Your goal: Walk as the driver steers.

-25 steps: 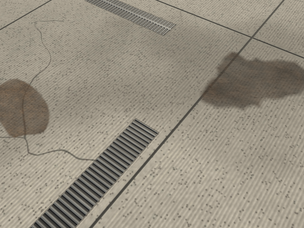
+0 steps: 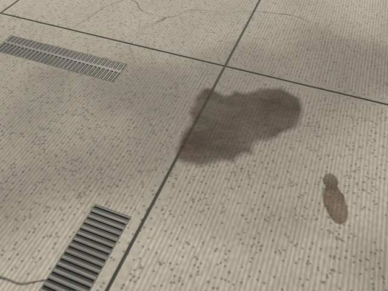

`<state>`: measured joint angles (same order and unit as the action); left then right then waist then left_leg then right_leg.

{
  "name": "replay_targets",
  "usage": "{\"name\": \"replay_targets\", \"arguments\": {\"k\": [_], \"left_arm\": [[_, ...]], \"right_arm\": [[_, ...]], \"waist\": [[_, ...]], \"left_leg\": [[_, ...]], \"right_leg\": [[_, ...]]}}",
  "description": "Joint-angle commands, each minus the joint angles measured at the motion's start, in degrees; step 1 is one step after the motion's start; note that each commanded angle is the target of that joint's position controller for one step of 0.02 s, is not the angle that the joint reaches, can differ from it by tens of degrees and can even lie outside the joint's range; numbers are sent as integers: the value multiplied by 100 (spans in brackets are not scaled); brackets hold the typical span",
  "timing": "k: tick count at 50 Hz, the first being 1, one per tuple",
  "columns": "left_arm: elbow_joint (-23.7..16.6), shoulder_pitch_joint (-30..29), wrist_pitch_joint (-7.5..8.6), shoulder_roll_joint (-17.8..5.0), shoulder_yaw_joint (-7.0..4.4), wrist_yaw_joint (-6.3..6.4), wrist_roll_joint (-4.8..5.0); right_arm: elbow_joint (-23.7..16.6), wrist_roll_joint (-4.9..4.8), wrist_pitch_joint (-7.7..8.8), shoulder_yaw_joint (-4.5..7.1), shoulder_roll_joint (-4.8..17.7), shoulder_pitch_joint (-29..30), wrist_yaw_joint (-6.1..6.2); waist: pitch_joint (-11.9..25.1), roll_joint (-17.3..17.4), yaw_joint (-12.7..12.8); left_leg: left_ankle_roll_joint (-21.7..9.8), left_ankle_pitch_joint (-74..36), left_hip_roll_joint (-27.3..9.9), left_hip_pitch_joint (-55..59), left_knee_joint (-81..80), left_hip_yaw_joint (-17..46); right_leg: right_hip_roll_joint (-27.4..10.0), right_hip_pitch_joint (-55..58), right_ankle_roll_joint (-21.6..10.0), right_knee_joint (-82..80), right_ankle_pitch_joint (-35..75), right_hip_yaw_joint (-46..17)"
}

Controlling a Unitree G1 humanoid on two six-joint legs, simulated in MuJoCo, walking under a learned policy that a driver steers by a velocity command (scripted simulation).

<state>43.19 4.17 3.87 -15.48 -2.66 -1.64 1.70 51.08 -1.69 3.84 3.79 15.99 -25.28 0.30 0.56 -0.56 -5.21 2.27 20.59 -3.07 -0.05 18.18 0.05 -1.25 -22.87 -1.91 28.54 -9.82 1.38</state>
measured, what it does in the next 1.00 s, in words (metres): walks ahead, turning left: left foot, then right foot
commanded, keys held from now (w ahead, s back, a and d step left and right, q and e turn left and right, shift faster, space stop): w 0.24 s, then w+q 0.76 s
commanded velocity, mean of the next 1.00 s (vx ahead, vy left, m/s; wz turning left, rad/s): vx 0.49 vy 0.00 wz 0.29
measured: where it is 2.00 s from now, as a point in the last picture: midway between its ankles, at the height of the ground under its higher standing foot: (112, 170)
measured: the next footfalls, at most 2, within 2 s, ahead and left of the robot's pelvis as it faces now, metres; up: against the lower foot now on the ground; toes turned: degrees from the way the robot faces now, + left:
left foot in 0.52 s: +0.46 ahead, +0.09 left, +0.00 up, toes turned +7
right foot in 1.00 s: +0.76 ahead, -0.05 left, +0.00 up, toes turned +26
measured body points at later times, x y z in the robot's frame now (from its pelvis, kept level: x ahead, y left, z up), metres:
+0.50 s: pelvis +0.26 -0.01 -0.01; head +0.30 -0.01 +0.43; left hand +0.22 +0.27 -0.14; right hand +0.51 -0.21 -0.10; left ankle +0.42 +0.09 -0.72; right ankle +0.07 -0.12 -0.73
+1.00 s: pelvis +0.56 +0.01 -0.01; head +0.58 +0.02 +0.44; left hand +0.69 +0.32 -0.07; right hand +0.70 -0.26 -0.11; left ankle +0.42 +0.08 -0.73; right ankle +0.72 -0.07 -0.74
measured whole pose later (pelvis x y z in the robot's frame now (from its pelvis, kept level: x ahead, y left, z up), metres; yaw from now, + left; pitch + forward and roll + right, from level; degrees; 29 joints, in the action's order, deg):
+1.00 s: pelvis +0.56 +0.01 -0.01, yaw +22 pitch +2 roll +1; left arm 38.1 2.8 6.8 -16.4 -1.8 -1.0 0.2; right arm 40.8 -1.4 1.8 4.1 17.5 -22.2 0.6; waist -0.4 -1.8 -4.9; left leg -3.3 23.9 7.1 -6.0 28.8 12.9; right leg 0.0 -26.2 0.9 26.3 -2.5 -4.7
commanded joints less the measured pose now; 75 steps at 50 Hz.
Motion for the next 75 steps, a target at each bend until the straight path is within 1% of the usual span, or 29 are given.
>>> {"name": "replay_targets", "arguments": {"k": [1, 2, 3, 4, 7, 13, 21, 24, 26, 27, 28, 29, 30, 31, 33, 36, 42, 46, 49, 50, 51, 52, 53, 55, 57, 67, 71, 73, 75], "left_arm": [[172, 2043, 57, -1349, -478, 119, -48], [263, 2333, 41, -1814, -547, 74, -103], [216, 2091, 94, -1260, -389, 30, -102], [158, 1696, 115, -960, -289, 21, -100], [30, 986, 120, -589, -170, -4, -198], [252, 1182, 184, -763, -207, 95, -148], [605, 1812, 102, -925, -220, 178, -125], [528, 1697, -19, -1124, -274, 259, -165], [412, 1574, -133, -1198, -273, 348, -201], [219, 1737, -83, -986, -172, 390, -334], [115, 2322, 98, -230, 72, 238, -318], [45, 1811, 334, -945, -83, 116, -149], [-197, 1211, 436, -1035, -101, 67, 55], [-291, 961, 485, -899, -61, 93, -4], [-292, 1015, 384, -905, -124, 154, -178], [-365, 1118, 202, -728, -107, 198, -279], [-749, -208, 226, -443, 9, 171, -246], [-903, -528, 311, -698, -89, 83, -140], [-787, 48, 393, -900, -235, 73, -106], [-716, 606, 423, -1077, -322, 115, -172], [-653, 1488, 420, -1412, -411, 173, -236], [-408, 1839, 326, -1753, -502, 117, -267], [-546, 1627, 297, -1147, -383, 92, -167], [-608, 1180, 224, -775, -251, 124, -204], [-529, 952, 211, -623, -196, 150, -252], [38, 1228, 214, -971, -298, 131, -138], [336, 1645, 106, -1165, -333, 118, 1], [430, 1667, 34, -1277, -355, 131, 45], [474, 1573, -31, -1341, -342, 174, 58]], "right_arm": [[-549, 148, 60, -15, 470, 445, 0], [-798, 93, 199, -118, 47, 160, 33], [-762, -36, 296, 44, 722, 445, 29], [-834, -108, 338, 99, 892, 713, -11], [-777, 69, 271, 90, 654, 860, -39], [-1062, 139, 132, -9, 354, 1436, -83], [-1655, 3, 181, -130, 277, 2767, -383], [-1709, 46, 145, -16, 527, 2382, -444], [-1436, 37, 86, 238, 990, 974, -368], [-1317, 66, 15, 364, 1453, 132, -256], [-1431, 24, 43, 371, 1618, 324, -268], [-1422, 52, 25, 261, 1136, 245, -256], [-1443, 100, 31, 215, 976, 466, -225], [-1484, 113, 60, 199, 934, 803, -232], [-1646, 196, 83, 140, 778, 1239, -206], [-1625, 127, 103, 166, 822, 1246, -146], [-1446, 51, -24, 235, 1035, 766, 19], [-1341, 2, -106, 232, 985, 474, 38], [-1386, 28, -161, 212, 883, 621, 50], [-1436, 55, -144, 126, 637, 633, 36], [-1544, 163, -118, -10, 250, 514, 27], [-1733, -48, -70, -56, 187, -190, 27], [-1545, -95, -93, 68, 821, -41, 59], [-1655, 31, -163, 144, 960, 796, 57], [-1748, 28, -185, 156, 770, 928, -9], [-2009, 63, -120, -54, 196, 1973, -183], [-2246, 29, -50, -77, 228, 2599, -304], [-2288, 57, -41, -15, 383, 2542, -328], [-1989, 99, -56, 192, 739, 1424, -284]], "waist": [[1095, -275, 1387], [1484, -1874, 1148], [979, -1145, 1228], [387, -990, 1054], [-141, -531, 656], [-380, -256, 573], [-658, -129, 957], [-118, -410, 620], [721, -404, -152], [1465, 406, -335], [2184, 1719, 233], [2198, 921, -123], [1289, 604, -91], [612, -138, 175], [243, -93, 553], [91, 144, 710], [-59, 394, 193], [15, 578, 131], [150, 814, 530], [569, 715, 811], [1371, -89, 1091], [1785, -2041, 717], [1211, -1159, 875], [251, -315, 909], [-96, -508, 702], [-373, -261, 896], [-569, -300, 1008], [-449, -433, 820], [298, -479, 96]], "left_leg": [[-592, -1389, -457, -2151, 2707, -36], [-341, 1097, 403, -4057, 4415, -54], [-380, 1064, 96, -4597, 5215, 515], [-523, 497, -180, -4817, 5269, 465], [-469, -635, -609, -4193, 4680, 363], [-158, -1893, -523, -4219, 3188, 146], [-617, -2582, -22, -4012, 1348, -44], [-891, -1737, 438, -3272, 1427, -430], [-1206, -1740, 745, -1267, 1206, -489], [-1575, -1990, -316, 642, 1373, 1097], [-2830, -955, -1672, 2471, 530, 4463], [-2555, -314, -1533, 2453, 51, 4614], [-2266, -519, -1328, 1714, -39, 3690], [-2128, -1209, -1091, 683, -164, 3075], [-2042, -2200, -747, -477, -377, 2427], [-2103, -2617, -572, -1281, -625, 1985], [-1552, -1855, -27, -1845, -427, 1433], [-1430, -1344, -276, -1165, 120, 2130], [-1225, -1400, -286, -962, 759, 2484], [-1029, -1433, -21, -1227, 1527, 2248], [-767, -269, 410, -1999, 3217, 1614], [-488, 1552, 919, -3978, 4796, 1000], [-372, 1164, 442, -4567, 5463, 1119], [-275, 215, 109, -4479, 5513, 836], [-246, -212, -182, -4140, 5151, 773], [-217, -1934, -181, -3881, 2611, 273], [-425, -1732, -47, -3679, 1751, -17], [-625, -1264, 129, -3307, 1475, -167], [-923, -1502, 504, -1522, 1027, -446]], "right_leg": [[-1064, 3481, -667, -363, -413, -1350], [-2167, 4424, -1485, -1227, -1692, -3978], [-2085, 3940, -1466, -1489, -2080, -4048], [-1872, 3417, -1255, -1507, -1771, -3246], [-1198, 2157, -1038, -1865, -160, -1859], [-947, 1756, -1068, -2163, 1677, -734], [-1254, 2745, -737, -2039, 2030, 84], [-1295, 3281, -531, -938, 4774, 337], [-1054, 2688, -273, 1206, 5513, 623], [-731, 1168, -109, 3078, 3346, 672], [618, -1222, 268, 5200, -1992, -29], [299, -1848, 121, 5492, -1980, -1014], [46, -2080, 29, 5274, -1603, -914], [-183, -1990, 18, 4690, -1265, -822], [-441, -1351, 124, 4022, -999, -779], [-508, -1113, 429, 3293, -763, -609], [-42, -504, 634, 799, 1466, -404], [122, -356, 513, 93, 1141, -636], [140, 460, 192, -328, 586, -559], [-209, 1467, -62, -356, 518, -773], [-1312, 2937, -449, -303, 278, -1840], [-2368, 4247, -1302, -914, -1299, -4560], [-2267, 3882, -1142, -1139, -2347, -4543], [-1750, 2650, -784, -1250, -1224, -2866], [-1390, 1907, -723, -1519, -309, -1947], [-1181, 1876, -831, -1989, 1379, -62], [-1429, 2378, -784, -1906, 1642, 10], [-1525, 2694, -694, -1520, 2740, 85], [-1304, 2518, -464, -137, 4386, 447]]}}
Keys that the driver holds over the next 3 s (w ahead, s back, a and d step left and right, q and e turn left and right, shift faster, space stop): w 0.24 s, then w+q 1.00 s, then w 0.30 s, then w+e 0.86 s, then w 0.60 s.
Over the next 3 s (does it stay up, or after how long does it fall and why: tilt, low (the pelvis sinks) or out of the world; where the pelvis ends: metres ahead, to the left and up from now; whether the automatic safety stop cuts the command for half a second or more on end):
stays up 1.54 0.45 0.00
